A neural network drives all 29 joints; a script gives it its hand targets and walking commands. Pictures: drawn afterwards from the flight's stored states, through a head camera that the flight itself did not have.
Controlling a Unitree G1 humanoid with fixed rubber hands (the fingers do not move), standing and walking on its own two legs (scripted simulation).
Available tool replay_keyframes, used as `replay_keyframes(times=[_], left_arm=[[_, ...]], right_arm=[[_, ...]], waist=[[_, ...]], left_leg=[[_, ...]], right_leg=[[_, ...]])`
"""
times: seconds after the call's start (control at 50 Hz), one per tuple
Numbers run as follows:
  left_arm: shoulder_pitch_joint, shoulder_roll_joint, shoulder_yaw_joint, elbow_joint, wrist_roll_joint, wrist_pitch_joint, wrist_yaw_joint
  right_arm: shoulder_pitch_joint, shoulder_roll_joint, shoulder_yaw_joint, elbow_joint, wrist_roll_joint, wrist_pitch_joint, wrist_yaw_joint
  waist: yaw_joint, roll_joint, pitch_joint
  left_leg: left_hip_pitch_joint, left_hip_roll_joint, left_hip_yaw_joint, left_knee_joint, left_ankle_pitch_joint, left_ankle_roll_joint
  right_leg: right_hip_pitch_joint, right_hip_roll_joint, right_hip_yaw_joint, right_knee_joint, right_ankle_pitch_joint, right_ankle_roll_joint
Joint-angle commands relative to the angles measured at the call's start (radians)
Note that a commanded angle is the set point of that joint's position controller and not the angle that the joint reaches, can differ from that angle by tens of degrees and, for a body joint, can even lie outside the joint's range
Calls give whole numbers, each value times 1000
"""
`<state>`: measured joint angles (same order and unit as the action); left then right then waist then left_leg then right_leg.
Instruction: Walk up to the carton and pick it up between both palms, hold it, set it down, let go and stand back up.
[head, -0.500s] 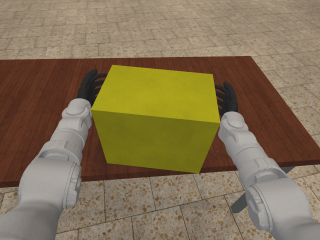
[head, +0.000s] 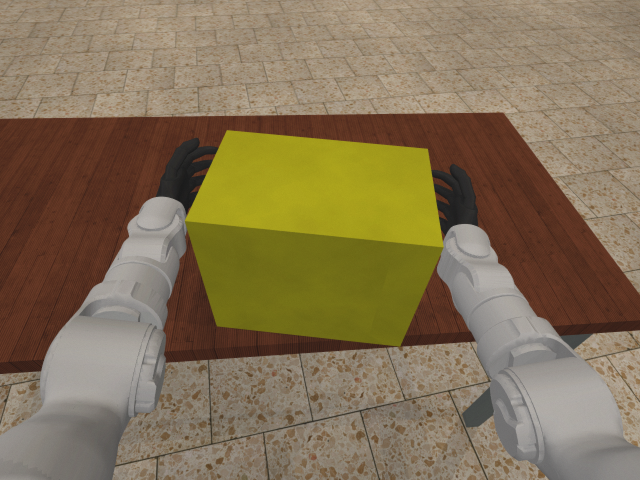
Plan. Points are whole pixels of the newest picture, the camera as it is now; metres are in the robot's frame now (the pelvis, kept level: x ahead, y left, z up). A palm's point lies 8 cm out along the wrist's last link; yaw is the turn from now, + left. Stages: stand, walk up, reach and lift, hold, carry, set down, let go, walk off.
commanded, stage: reach and lift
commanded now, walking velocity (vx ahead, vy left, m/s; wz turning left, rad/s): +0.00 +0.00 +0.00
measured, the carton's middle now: (316, 242) +0.42 -0.03 +0.05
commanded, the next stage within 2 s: none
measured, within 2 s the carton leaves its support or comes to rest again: leaves its support in 0.66 s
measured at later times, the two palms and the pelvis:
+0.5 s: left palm (174, 202) +0.44 +0.15 +0.12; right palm (461, 233) +0.36 -0.21 +0.11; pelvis +0.00 +0.00 +0.00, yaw +0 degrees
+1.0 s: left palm (155, 204) +0.41 +0.16 +0.15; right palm (461, 235) +0.35 -0.20 +0.12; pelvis -0.02 +0.00 +0.00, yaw +0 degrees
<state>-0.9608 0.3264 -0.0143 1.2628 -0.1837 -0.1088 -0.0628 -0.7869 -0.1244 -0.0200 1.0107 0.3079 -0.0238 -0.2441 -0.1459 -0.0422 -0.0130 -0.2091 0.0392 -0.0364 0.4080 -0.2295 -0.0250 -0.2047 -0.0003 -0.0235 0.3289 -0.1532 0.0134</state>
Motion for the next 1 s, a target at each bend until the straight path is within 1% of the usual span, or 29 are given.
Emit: replay_keyframes(times=[0.0,0.02,0.04,0.1,0.14,0.22,0.24,0.26,0.28,0.3,0.34,0.36,0.38,0.42,0.46,0.48,0.5,0.52,0.58,0.62,0.64,0.68,0.72,0.78,0.86,0.88,0.92,0.94,0.98], left_arm=[[-341,-125,84,-167,94,-26,-27],[-336,-123,91,-157,95,-26,-31],[-335,-131,96,-155,104,-25,-33],[-334,-137,116,-192,121,-37,-41],[-330,-148,128,-177,138,-32,-46],[-335,-189,154,-202,179,-42,-62],[-339,-228,156,-221,190,-49,-70],[-332,-266,162,-201,211,-47,-81],[-343,-305,171,-229,226,-54,-91],[-337,-361,176,-230,248,-54,-104],[-344,-487,192,-238,301,-43,-138],[-332,-555,194,-264,328,-31,-157],[-348,-610,187,-270,352,-22,-176],[-338,-634,176,-291,370,4,-193],[-337,-651,143,-334,361,28,-193],[-345,-670,114,-376,344,39,-190],[-345,-682,97,-368,332,50,-187],[-358,-690,76,-398,318,59,-183],[-395,-705,23,-459,280,79,-171],[-408,-722,-9,-490,261,92,-164],[-388,-722,-7,-471,259,102,-162],[-393,-724,-15,-501,252,114,-159],[-382,-714,-5,-483,256,136,-157],[-375,-712,9,-500,261,173,-160],[-405,-730,-14,-538,245,204,-150],[-412,-736,-24,-547,241,213,-147],[-410,-743,-35,-562,230,225,-144],[-405,-749,-35,-543,234,236,-142],[-424,-754,-42,-571,230,246,-137]], right_arm=[[-320,80,-29,-149,-114,-56,50],[-321,86,-23,-162,-113,-59,51],[-317,89,-25,-153,-118,-57,55],[-306,113,-35,-168,-134,-67,62],[-303,113,-44,-144,-146,-69,69],[-305,162,-48,-161,-179,-90,83],[-310,211,-40,-185,-194,-102,92],[-304,245,-36,-175,-208,-104,101],[-311,293,-33,-207,-229,-114,112],[-303,356,-20,-216,-243,-118,126],[-321,479,-21,-241,-291,-112,162],[-318,554,-5,-272,-310,-104,183],[-339,614,1,-292,-333,-98,202],[-337,632,25,-332,-344,-80,222],[-337,620,56,-374,-335,-61,231],[-341,618,78,-405,-323,-56,234],[-365,605,94,-423,-310,-49,237],[-386,604,114,-450,-298,-42,241],[-424,604,148,-490,-263,-22,250],[-461,596,175,-536,-249,-19,255],[-465,593,181,-525,-239,-11,256],[-456,593,188,-521,-233,0,260],[-449,590,186,-489,-227,17,260],[-471,578,187,-510,-219,33,261],[-512,573,186,-505,-209,43,266],[-513,568,182,-504,-210,45,265],[-545,571,190,-533,-201,45,265],[-570,565,186,-532,-204,47,265],[-582,570,185,-536,-202,50,266]], waist=[[5,48,-439],[16,49,-432],[10,44,-422],[11,50,-437],[13,49,-416],[15,51,-429],[18,47,-452],[19,51,-439],[20,50,-467],[29,47,-462],[28,58,-453],[35,61,-458],[29,59,-451],[33,62,-428],[23,71,-446],[22,91,-482],[20,92,-475],[31,101,-493],[35,120,-523],[44,118,-552],[46,113,-533],[54,115,-543],[58,95,-488],[74,85,-470],[79,99,-473],[71,91,-473],[77,91,-496],[73,87,-473],[81,84,-480]], left_leg=[[70,-43,48,-19,289,-12],[60,-44,51,-20,278,-9],[57,-46,51,-25,275,-10],[70,-48,55,-27,285,-11],[78,-45,57,-30,292,-16],[87,-48,62,-35,307,-19],[100,-48,61,-34,323,-18],[105,-49,62,-39,321,-17],[117,-52,65,-42,330,-18],[114,-56,67,-47,339,-17],[120,-61,72,-65,325,-16],[132,-65,78,-75,333,-14],[127,-70,78,-80,325,-9],[144,-77,79,-97,324,-4],[182,-77,77,-97,336,-5],[220,-75,75,-89,362,-14],[231,-72,69,-84,368,-16],[245,-72,67,-80,381,-19],[272,-68,62,-73,395,-26],[282,-66,57,-64,421,-29],[276,-66,56,-65,408,-26],[284,-67,60,-71,395,-25],[267,-66,63,-84,350,-15],[258,-69,65,-97,324,-11],[271,-65,63,-102,308,-15],[272,-64,61,-101,302,-15],[271,-64,59,-97,302,-13],[262,-63,58,-101,279,-13],[253,-64,61,-104,264,-13]], right_leg=[[31,11,-10,-21,276,12],[39,8,-7,-21,269,13],[47,7,-7,-23,273,11],[66,6,-13,-22,280,12],[67,7,-14,-25,272,9],[104,4,-15,-29,299,13],[117,6,-17,-30,312,14],[129,5,-14,-35,314,14],[152,3,-18,-34,335,16],[180,2,-12,-38,355,17],[215,2,-10,-46,354,16],[250,0,-5,-51,377,17],[273,1,-4,-52,397,20],[316,0,-7,-54,419,26],[309,6,-15,-57,404,27],[296,14,-22,-62,389,23],[278,18,-25,-71,356,17],[270,24,-28,-74,339,14],[256,30,-28,-79,300,4],[256,31,-31,-75,304,0],[246,31,-30,-80,287,-1],[246,29,-31,-84,269,-3],[239,28,-28,-94,217,-4],[253,26,-25,-97,187,-4],[218,31,-32,-100,134,-10],[213,33,-33,-102,128,-11],[212,34,-36,-98,126,-12],[201,36,-36,-105,103,-14],[210,35,-35,-103,92,-14]])
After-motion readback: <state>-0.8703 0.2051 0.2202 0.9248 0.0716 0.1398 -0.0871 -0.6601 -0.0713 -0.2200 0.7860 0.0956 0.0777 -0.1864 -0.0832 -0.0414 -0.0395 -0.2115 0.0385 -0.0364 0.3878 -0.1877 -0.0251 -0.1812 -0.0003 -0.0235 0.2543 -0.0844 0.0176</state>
